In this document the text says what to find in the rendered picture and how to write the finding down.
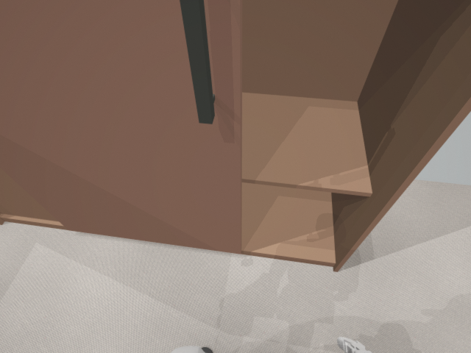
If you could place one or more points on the handle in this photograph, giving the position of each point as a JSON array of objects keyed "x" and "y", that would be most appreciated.
[{"x": 193, "y": 12}]

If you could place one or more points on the right robot hand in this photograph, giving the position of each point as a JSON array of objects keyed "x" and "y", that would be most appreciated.
[{"x": 350, "y": 346}]

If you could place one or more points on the wardrobe door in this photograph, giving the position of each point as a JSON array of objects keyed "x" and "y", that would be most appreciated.
[
  {"x": 14, "y": 200},
  {"x": 98, "y": 118}
]

